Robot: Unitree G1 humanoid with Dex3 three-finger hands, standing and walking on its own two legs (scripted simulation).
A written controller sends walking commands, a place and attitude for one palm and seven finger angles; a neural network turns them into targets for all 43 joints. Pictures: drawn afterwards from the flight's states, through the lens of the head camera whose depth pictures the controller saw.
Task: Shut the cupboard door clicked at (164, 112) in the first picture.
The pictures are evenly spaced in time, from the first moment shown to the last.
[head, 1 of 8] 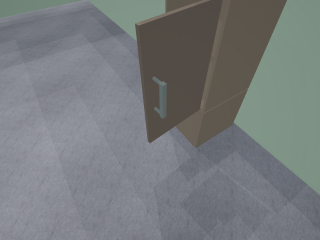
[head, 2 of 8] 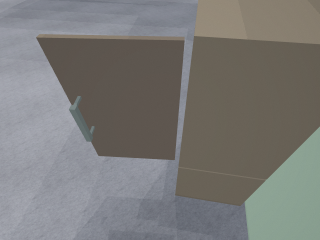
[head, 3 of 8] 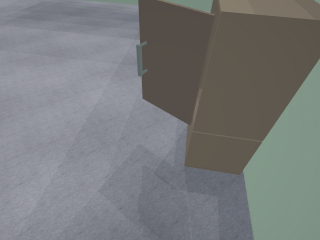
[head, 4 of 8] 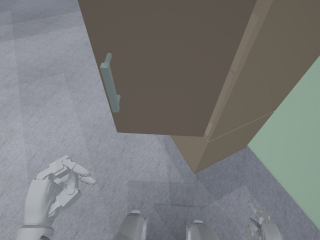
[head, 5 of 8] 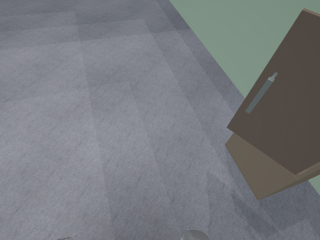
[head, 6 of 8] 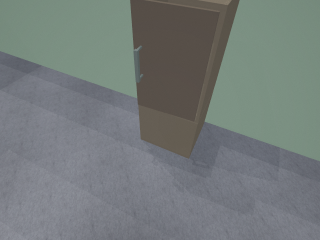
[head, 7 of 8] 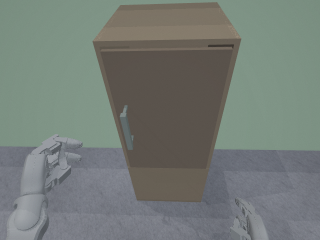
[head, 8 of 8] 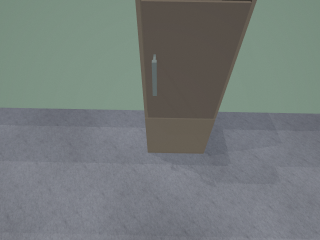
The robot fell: no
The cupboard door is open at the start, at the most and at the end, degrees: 96 96 0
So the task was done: yes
